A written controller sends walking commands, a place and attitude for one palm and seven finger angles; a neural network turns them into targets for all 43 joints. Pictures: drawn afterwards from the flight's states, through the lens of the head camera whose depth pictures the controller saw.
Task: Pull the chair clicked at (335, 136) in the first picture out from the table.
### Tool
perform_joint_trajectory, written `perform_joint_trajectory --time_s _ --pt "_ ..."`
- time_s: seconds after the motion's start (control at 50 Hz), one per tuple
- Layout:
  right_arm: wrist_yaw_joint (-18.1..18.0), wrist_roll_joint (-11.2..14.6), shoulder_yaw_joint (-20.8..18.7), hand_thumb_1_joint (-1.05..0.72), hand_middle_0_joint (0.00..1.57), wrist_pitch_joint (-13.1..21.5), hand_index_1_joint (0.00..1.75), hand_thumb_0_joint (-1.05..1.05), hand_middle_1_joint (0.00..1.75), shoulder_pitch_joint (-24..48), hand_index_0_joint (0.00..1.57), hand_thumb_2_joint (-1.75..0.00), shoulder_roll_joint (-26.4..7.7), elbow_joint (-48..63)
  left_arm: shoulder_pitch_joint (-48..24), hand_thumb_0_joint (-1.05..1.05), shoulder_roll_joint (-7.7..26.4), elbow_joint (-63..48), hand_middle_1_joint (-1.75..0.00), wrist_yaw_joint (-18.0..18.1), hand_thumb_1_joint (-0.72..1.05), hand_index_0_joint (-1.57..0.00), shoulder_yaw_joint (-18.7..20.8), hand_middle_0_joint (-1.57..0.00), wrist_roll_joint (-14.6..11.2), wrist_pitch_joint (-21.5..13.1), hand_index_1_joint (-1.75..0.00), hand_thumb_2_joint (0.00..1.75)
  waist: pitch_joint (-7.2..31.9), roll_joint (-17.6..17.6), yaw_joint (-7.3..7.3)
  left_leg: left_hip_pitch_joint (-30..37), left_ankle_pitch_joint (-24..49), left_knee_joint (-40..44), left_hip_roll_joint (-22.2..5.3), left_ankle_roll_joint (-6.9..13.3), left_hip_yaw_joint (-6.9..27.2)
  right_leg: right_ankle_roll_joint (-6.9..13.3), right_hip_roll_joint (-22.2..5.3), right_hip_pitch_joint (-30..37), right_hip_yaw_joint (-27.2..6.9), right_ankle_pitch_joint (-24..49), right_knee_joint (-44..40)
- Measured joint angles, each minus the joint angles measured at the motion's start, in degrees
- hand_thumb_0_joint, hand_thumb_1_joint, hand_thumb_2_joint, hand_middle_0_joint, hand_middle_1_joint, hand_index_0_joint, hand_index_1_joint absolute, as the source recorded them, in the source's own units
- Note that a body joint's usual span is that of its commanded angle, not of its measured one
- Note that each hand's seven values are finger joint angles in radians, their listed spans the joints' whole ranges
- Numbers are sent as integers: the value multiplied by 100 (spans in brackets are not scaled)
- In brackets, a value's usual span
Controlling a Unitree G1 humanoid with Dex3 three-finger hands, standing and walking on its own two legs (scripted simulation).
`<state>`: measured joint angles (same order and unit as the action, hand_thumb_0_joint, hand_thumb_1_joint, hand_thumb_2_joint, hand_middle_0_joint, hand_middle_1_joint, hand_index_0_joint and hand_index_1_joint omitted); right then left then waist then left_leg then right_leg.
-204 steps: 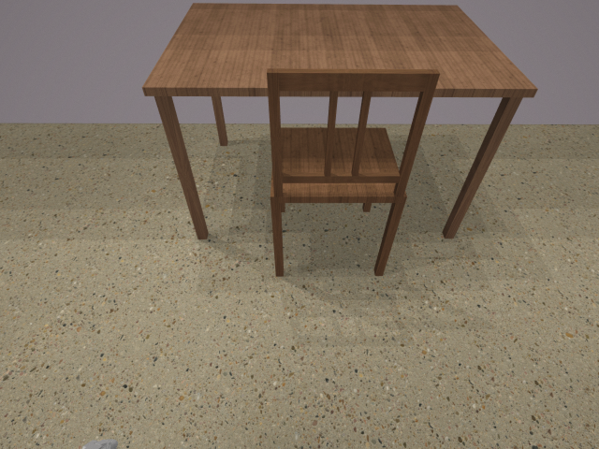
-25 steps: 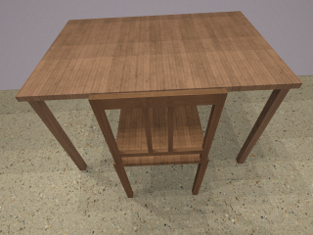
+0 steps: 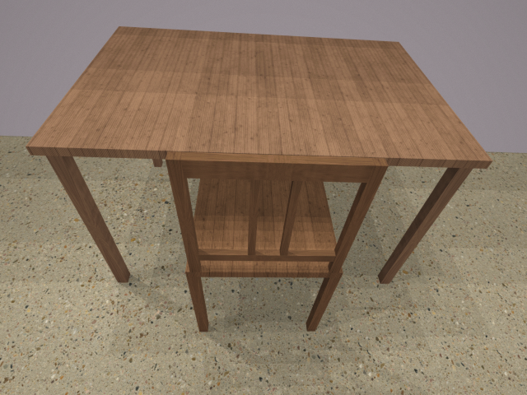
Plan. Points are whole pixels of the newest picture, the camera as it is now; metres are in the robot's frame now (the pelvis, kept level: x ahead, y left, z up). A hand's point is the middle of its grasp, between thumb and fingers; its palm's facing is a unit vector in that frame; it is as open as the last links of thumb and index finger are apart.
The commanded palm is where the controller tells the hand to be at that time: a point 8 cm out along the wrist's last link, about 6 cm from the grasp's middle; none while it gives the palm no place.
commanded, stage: come to a stop and stand still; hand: left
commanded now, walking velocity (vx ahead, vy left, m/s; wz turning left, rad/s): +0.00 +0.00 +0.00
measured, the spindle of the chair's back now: (253, 219) +0.51 +0.04 -0.10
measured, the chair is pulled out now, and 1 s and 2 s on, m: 0.00 0.00 0.00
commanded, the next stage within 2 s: look again from close up in 0.84 s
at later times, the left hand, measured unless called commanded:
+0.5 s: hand out of the picture +0.04 +0.19 -0.18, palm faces +0.01 -0.99 -0.14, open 7.4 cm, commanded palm none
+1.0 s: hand out of the picture +0.04 +0.21 -0.18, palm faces -0.02 -0.99 -0.17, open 7.4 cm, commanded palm none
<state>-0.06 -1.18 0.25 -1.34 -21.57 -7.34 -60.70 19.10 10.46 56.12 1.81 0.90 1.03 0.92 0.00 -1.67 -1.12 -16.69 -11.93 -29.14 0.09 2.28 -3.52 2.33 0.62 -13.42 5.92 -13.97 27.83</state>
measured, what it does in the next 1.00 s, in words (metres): shifts its weight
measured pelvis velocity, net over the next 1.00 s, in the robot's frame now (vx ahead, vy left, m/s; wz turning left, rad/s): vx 0.05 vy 0.05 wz -0.05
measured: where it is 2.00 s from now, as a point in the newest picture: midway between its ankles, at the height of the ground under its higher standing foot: outside the picture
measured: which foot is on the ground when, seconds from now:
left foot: down 0.00-1.00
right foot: down 0.00-1.00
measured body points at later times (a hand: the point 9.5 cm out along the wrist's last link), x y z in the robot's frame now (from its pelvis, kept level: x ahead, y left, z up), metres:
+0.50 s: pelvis +0.05 +0.04 +0.00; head +0.04 +0.05 +0.45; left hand +0.04 +0.24 -0.16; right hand +0.06 -0.19 -0.15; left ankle +0.04 +0.09 -0.74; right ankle +0.01 -0.09 -0.74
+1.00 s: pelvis +0.05 +0.05 +0.01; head +0.05 +0.06 +0.46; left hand +0.05 +0.27 -0.16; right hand +0.03 -0.17 -0.15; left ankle +0.04 +0.09 -0.74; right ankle +0.01 -0.09 -0.74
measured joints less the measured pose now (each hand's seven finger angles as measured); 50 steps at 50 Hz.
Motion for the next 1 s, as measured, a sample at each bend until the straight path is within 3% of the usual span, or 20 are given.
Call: perform_joint_trajectory --time_s 0.16,0.3,0.58,1.0 --pt "-28 58 49 -91 20 127 30 0 30 188 20 -90 67 -110 172 1 -163 309 -30 15 91 -20 -87 -20 -2 -67 -30 90 -5 45 92 146 -4 258 140 148 -95 -159 -124 100 -101 15 -194" --pt "-94 96 39 -93 20 224 30 2 30 430 20 -90 -103 -240 212 1 -337 534 -30 42 91 -20 -174 -20 -2 -146 -30 90 -16 73 159 383 -84 404 250 245 -168 -278 -224 295 -182 -68 -281" --pt "-163 111 50 -93 20 295 30 1 30 711 20 -90 -196 -297 -52 1 -280 683 -30 87 91 -20 -189 -20 5 -126 -30 90 -5 4 151 792 -224 553 353 345 -308 -406 -317 621 -336 -195 -339" --pt "-132 120 88 -91 20 270 30 0 30 425 20 -90 -30 -475 -75 0 -211 725 -30 79 91 -20 -160 -20 -2 -51 -30 90 -95 39 106 961 -126 797 442 409 -394 -470 -393 682 -432 -155 -403"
